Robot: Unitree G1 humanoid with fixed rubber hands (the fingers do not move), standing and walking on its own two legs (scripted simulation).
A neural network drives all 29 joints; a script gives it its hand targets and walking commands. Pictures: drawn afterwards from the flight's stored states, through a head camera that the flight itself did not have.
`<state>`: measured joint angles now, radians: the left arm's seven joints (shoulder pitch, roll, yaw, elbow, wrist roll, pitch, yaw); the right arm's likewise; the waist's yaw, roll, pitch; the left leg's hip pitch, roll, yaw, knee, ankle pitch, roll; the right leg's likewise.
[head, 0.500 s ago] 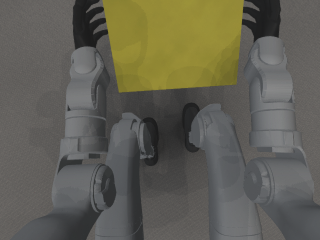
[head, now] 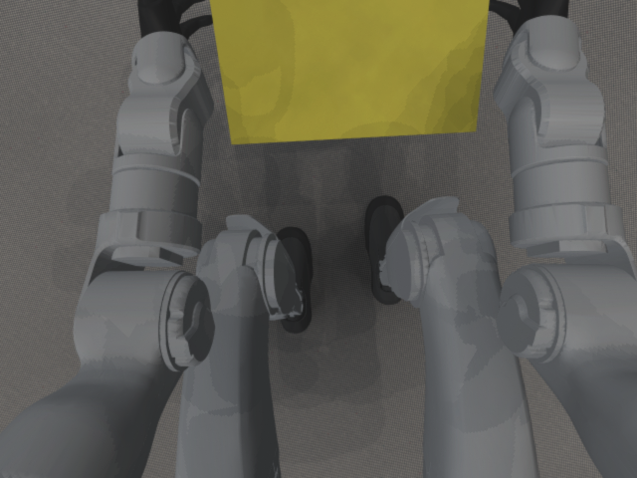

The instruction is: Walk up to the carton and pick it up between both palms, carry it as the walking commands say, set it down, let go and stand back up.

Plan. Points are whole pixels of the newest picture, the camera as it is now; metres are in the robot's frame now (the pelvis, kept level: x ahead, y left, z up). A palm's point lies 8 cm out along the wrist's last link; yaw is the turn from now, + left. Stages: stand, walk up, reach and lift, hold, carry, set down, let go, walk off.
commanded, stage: set down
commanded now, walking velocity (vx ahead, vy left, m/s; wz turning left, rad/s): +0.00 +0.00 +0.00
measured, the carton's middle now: (346, 23) +0.55 -0.03 -0.24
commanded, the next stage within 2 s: none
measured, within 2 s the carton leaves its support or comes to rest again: rests again in 1.10 s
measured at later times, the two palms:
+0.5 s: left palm (195, 39) +0.54 +0.13 -0.21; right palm (510, 5) +0.54 -0.20 -0.21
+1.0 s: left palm (216, 31) +0.57 +0.13 -0.28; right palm (494, 23) +0.55 -0.22 -0.29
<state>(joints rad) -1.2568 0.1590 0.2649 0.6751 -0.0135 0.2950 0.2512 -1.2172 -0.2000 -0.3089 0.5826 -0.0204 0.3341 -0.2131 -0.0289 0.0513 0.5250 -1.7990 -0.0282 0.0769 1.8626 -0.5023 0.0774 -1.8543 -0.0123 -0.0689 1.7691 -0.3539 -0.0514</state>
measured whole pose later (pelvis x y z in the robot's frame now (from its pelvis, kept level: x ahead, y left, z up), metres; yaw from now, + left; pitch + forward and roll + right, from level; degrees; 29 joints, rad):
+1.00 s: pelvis +0.03 -0.01 -0.08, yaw +1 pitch +31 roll +0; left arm -1.45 0.27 0.11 0.98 -0.07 0.22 0.15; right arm -1.40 -0.41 -0.09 0.99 0.12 0.20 -0.15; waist -0.03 0.05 0.52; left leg -2.09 -0.03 0.09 2.16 -0.61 0.08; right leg -2.17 0.00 -0.07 2.07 -0.45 -0.05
